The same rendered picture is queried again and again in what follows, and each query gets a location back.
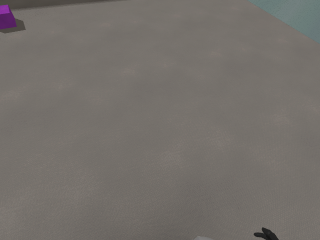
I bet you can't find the right robot hand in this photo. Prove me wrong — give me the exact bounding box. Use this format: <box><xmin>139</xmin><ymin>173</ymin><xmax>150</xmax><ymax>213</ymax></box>
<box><xmin>254</xmin><ymin>227</ymin><xmax>279</xmax><ymax>240</ymax></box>

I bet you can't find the carton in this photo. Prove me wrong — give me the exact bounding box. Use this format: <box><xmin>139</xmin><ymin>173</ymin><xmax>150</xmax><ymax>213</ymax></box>
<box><xmin>0</xmin><ymin>4</ymin><xmax>17</xmax><ymax>30</ymax></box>

